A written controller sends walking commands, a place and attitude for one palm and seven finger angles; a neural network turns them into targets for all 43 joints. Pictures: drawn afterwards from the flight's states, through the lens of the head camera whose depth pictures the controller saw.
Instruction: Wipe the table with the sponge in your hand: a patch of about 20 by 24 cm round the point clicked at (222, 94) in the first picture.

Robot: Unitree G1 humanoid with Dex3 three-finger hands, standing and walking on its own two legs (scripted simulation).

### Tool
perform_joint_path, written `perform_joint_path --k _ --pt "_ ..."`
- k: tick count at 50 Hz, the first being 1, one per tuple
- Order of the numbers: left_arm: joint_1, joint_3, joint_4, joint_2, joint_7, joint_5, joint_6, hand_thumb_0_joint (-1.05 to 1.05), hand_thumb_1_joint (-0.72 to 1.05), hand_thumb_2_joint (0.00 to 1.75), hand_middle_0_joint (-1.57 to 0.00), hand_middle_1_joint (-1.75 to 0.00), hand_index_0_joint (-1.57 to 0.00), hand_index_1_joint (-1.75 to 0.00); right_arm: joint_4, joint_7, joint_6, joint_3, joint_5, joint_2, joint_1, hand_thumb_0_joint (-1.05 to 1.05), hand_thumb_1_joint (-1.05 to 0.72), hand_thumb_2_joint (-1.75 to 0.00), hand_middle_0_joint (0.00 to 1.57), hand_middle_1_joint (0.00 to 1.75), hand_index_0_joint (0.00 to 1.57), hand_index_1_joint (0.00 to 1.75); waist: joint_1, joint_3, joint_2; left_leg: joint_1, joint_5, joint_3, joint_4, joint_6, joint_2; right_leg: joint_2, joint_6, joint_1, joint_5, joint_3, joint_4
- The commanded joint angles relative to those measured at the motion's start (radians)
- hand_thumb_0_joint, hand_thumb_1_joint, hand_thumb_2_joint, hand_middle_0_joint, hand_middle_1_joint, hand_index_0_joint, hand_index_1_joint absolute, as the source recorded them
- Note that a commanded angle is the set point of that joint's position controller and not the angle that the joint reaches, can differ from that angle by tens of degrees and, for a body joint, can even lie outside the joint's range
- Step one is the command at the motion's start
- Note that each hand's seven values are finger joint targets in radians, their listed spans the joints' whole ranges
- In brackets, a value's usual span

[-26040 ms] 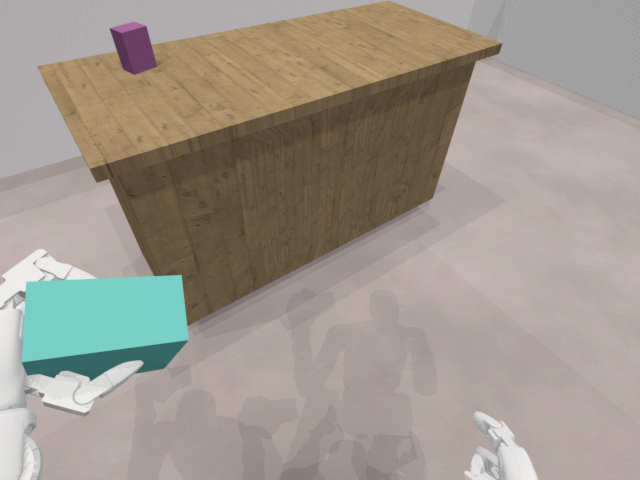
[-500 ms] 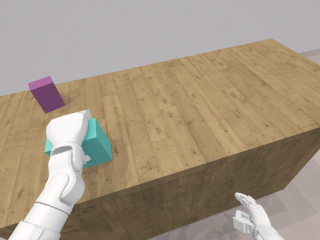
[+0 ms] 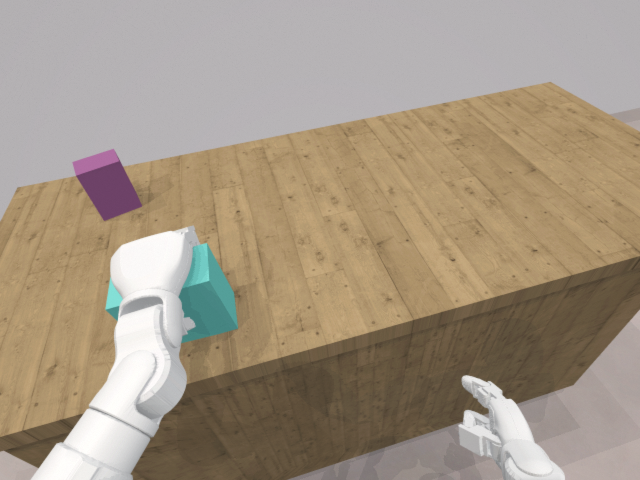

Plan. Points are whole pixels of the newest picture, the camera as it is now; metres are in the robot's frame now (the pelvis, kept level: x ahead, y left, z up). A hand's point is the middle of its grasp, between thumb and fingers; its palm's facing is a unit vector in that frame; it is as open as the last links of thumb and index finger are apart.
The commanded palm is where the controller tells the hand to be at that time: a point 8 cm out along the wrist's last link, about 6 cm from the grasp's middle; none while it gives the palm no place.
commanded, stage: slide across to the third lane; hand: left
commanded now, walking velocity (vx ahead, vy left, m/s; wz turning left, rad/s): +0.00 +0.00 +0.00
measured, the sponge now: (183, 307) +0.30 +0.24 +0.06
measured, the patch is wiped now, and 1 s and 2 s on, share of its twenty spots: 0.75 0.90 1.00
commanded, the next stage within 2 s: wipe forward along the third lane in 0.52 s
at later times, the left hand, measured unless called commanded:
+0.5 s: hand (218, 287) +0.31 +0.18 +0.11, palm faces +0.05 -0.06 -1.00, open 9.9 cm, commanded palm +0.28 +0.14 +0.16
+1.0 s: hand (243, 271) +0.34 +0.15 +0.10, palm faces -0.02 -0.04 -1.00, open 9.9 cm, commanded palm +0.33 +0.16 +0.14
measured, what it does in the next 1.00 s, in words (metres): shifts its weight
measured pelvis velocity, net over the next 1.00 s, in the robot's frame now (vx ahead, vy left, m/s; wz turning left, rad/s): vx -0.04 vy -0.05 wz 0.00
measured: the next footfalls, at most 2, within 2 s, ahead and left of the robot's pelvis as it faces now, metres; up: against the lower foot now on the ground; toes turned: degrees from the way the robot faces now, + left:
none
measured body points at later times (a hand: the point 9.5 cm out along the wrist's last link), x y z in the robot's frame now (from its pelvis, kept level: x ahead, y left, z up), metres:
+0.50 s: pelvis -0.02 -0.02 +0.00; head -0.04 -0.06 +0.45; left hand +0.30 +0.18 +0.16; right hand +0.23 -0.20 -0.08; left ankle -0.04 +0.09 -0.74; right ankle +0.00 -0.10 -0.74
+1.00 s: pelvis -0.04 -0.05 +0.00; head -0.05 -0.10 +0.45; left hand +0.34 +0.15 +0.16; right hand +0.17 -0.28 -0.11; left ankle -0.04 +0.09 -0.74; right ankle +0.00 -0.10 -0.74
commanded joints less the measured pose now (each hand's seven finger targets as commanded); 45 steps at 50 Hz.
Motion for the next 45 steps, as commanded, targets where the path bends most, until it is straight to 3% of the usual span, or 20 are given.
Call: perform_joint_path --k 1,5,8,9,13,15,18,20,23,25,30,33,35,37,38,40,42,43,44,45 --pt "-0.148 -0.015 -0.169 -0.017 -0.033 -0.066 -0.048 0.00 0.10 1.30 -1.20 -1.60 -1.20 -1.60 -0.184 0.001 -0.066 -0.039 -0.001 -0.088 -0.207 0.00 -0.90 -0.90 0.20 0.30 0.20 0.30 -0.019 -0.205 -0.131 0.023 0.424 -0.064 -0.034 -0.004 0.037 0.009 -0.040 0.141 0.375 0.046 -0.020" --pt "-0.246 -0.044 -0.191 -0.030 -0.028 -0.060 -0.052 0.00 0.10 1.30 -1.20 -1.60 -1.20 -1.60 -0.180 -0.002 -0.072 -0.036 0.002 -0.084 -0.218 0.00 -0.90 -0.90 0.20 0.30 0.20 0.30 -0.028 -0.174 -0.122 0.022 0.370 -0.065 -0.051 -0.003 0.039 0.008 -0.040 0.116 0.309 0.046 -0.036" --pt "-0.304 0.003 -0.197 0.025 -0.012 -0.056 -0.048 0.00 0.10 1.30 -1.20 -1.60 -1.20 -1.60 -0.176 -0.008 -0.073 -0.033 0.004 -0.084 -0.241 0.00 -0.90 -0.90 0.20 0.30 0.20 0.30 -0.018 -0.177 -0.111 0.025 0.335 -0.068 -0.068 -0.004 0.039 0.015 -0.046 0.123 0.266 0.067 -0.049" --pt "-0.337 -0.053 -0.182 -0.030 -0.010 -0.048 -0.047 0.00 0.10 1.30 -1.20 -1.60 -1.20 -1.60 -0.175 -0.008 -0.083 -0.031 0.003 -0.078 -0.226 0.00 -0.90 -0.90 0.20 0.30 0.20 0.30 -0.025 -0.194 -0.131 0.025 0.337 -0.058 -0.056 -0.001 0.032 0.008 -0.041 0.132 0.272 0.049 -0.042" --pt "-0.329 -0.003 -0.135 0.008 0.006 -0.049 -0.036 0.00 0.10 1.30 -1.20 -1.60 -1.20 -1.60 -0.162 -0.006 -0.076 -0.031 0.002 -0.083 -0.246 0.00 -0.90 -0.90 0.20 0.30 0.20 0.30 -0.013 -0.186 -0.134 0.017 0.324 -0.060 -0.074 -0.007 0.032 0.013 -0.046 0.144 0.272 0.070 -0.056" --pt "-0.341 -0.065 -0.102 -0.060 0.007 -0.049 -0.032 0.00 0.10 1.30 -1.20 -1.60 -1.20 -1.60 -0.155 -0.002 -0.079 -0.031 0.004 -0.077 -0.239 0.00 -0.90 -0.90 0.20 0.30 0.20 0.30 -0.023 -0.185 -0.138 0.015 0.326 -0.053 -0.066 -0.008 0.030 0.006 -0.042 0.137 0.279 0.051 -0.052" --pt "-0.434 -0.061 -0.087 -0.048 0.012 -0.046 -0.028 0.00 0.10 1.30 -1.20 -1.60 -1.20 -1.60 -0.157 -0.006 -0.076 -0.028 0.009 -0.075 -0.256 0.00 -0.90 -0.90 0.20 0.30 0.20 0.30 -0.031 -0.173 -0.127 0.012 0.284 -0.055 -0.076 -0.006 0.029 0.012 -0.043 0.119 0.223 0.067 -0.067" --pt "-0.448 -0.116 -0.041 -0.104 0.016 -0.042 -0.026 0.00 0.10 1.30 -1.20 -1.60 -1.20 -1.60 -0.147 -0.005 -0.079 -0.031 0.010 -0.075 -0.239 0.00 -0.90 -0.90 0.20 0.30 0.20 0.30 -0.038 -0.183 -0.125 0.019 0.276 -0.050 -0.071 -0.007 0.027 0.006 -0.039 0.107 0.210 0.048 -0.063" --pt "-0.493 -0.091 -0.011 -0.087 0.024 -0.051 -0.033 0.00 0.10 1.30 -1.20 -1.60 -1.20 -1.60 -0.148 -0.004 -0.077 -0.029 0.012 -0.075 -0.244 0.00 -0.90 -0.90 0.20 0.30 0.20 0.30 -0.033 -0.186 -0.132 0.008 0.249 -0.054 -0.080 -0.008 0.026 0.010 -0.042 0.107 0.179 0.056 -0.069" --pt "-0.536 -0.155 0.019 -0.154 0.031 -0.055 -0.038 0.00 0.10 1.30 -1.20 -1.60 -1.20 -1.60 -0.140 -0.001 -0.082 -0.033 0.016 -0.071 -0.234 0.00 -0.90 -0.90 0.20 0.30 0.20 0.30 -0.046 -0.178 -0.140 0.015 0.243 -0.051 -0.072 -0.007 0.023 0.005 -0.037 0.086 0.175 0.039 -0.068" --pt "-0.544 -0.108 0.093 -0.131 0.063 -0.060 -0.035 0.00 0.10 1.30 -1.20 -1.60 -1.20 -1.60 -0.129 0.002 -0.078 -0.035 0.012 -0.074 -0.228 0.00 -0.90 -0.90 0.20 0.30 0.20 0.30 -0.033 -0.204 -0.177 -0.010 0.239 -0.038 -0.068 -0.009 0.018 -0.001 -0.033 0.121 0.199 0.048 -0.064" --pt "-0.529 -0.012 0.160 -0.038 0.081 -0.051 -0.012 0.00 0.10 1.30 -1.20 -1.60 -1.20 -1.60 -0.122 -0.008 -0.060 -0.031 0.010 -0.081 -0.243 0.00 -0.90 -0.90 0.20 0.30 0.20 0.30 -0.022 -0.181 -0.192 -0.051 0.209 -0.028 -0.086 -0.013 0.022 -0.001 -0.029 0.139 0.170 0.081 -0.086" --pt "-0.601 -0.063 0.203 -0.080 0.079 -0.041 -0.004 0.00 0.10 1.30 -1.20 -1.60 -1.20 -1.60 -0.108 -0.017 -0.059 -0.033 0.013 -0.081 -0.232 0.00 -0.90 -0.90 0.20 0.30 0.20 0.30 -0.046 -0.161 -0.180 -0.051 0.193 -0.015 -0.080 -0.011 0.020 -0.008 -0.024 0.112 0.160 0.074 -0.089" --pt "-0.622 -0.036 0.216 -0.045 0.079 -0.035 -0.007 0.00 0.10 1.30 -1.20 -1.60 -1.20 -1.60 -0.111 -0.025 -0.058 -0.034 0.011 -0.085 -0.225 0.00 -0.90 -0.90 0.20 0.30 0.20 0.30 -0.037 -0.197 -0.153 -0.048 0.198 -0.015 -0.079 -0.010 0.014 -0.010 -0.026 0.131 0.169 0.080 -0.085" --pt "-0.612 0.023 0.214 0.016 0.081 -0.036 -0.016 0.00 0.10 1.30 -1.20 -1.60 -1.20 -1.60 -0.116 -0.031 -0.058 -0.034 0.009 -0.086 -0.225 0.00 -0.90 -0.90 0.20 0.30 0.20 0.30 -0.031 -0.205 -0.163 -0.055 0.189 -0.018 -0.082 -0.008 0.014 -0.008 -0.026 0.144 0.154 0.103 -0.095" --pt "-0.608 -0.026 0.272 -0.040 0.070 -0.037 -0.023 0.00 0.10 1.30 -1.20 -1.60 -1.20 -1.60 -0.109 -0.040 -0.058 -0.033 0.009 -0.086 -0.203 0.00 -0.90 -0.90 0.20 0.30 0.20 0.30 -0.048 -0.180 -0.180 -0.069 0.179 -0.006 -0.076 -0.007 0.013 -0.015 -0.018 0.128 0.153 0.092 -0.098" --pt "-0.643 -0.008 0.329 -0.012 0.063 -0.031 -0.031 0.00 0.10 1.30 -1.20 -1.60 -1.20 -1.60 -0.099 -0.054 -0.055 -0.033 0.010 -0.093 -0.190 0.00 -0.90 -0.90 0.20 0.30 0.20 0.30 -0.057 -0.148 -0.178 -0.092 0.136 -0.001 -0.080 -0.009 0.013 -0.021 -0.012 0.103 0.095 0.113 -0.119" --pt "-0.660 0.052 0.350 0.056 0.064 -0.021 -0.044 0.00 0.10 1.30 -1.20 -1.60 -1.20 -1.60 -0.093 -0.061 -0.058 -0.033 0.009 -0.098 -0.178 0.00 -0.90 -0.90 0.20 0.30 0.20 0.30 -0.057 -0.144 -0.192 -0.103 0.120 -0.011 -0.085 -0.010 0.014 -0.016 -0.015 0.096 0.057 0.133 -0.128" --pt "-0.681 0.004 0.351 0.007 0.059 -0.021 -0.056 0.00 0.10 1.30 -1.20 -1.60 -1.20 -1.60 -0.099 -0.067 -0.061 -0.034 0.009 -0.095 -0.173 0.00 -0.90 -0.90 0.20 0.30 0.20 0.30 -0.064 -0.153 -0.173 -0.101 0.109 -0.002 -0.082 -0.008 0.011 -0.023 -0.011 0.093 0.037 0.123 -0.127" --pt "-0.679 0.023 0.389 0.027 0.059 -0.017 -0.066 0.00 0.10 1.30 -1.20 -1.60 -1.20 -1.60 -0.092 -0.072 -0.065 -0.038 0.008 -0.098 -0.155 0.00 -0.90 -0.90 0.20 0.30 0.20 0.30 -0.065 -0.150 -0.185 -0.107 0.103 -0.001 -0.077 -0.008 0.011 -0.023 -0.010 0.085 0.024 0.127 -0.131"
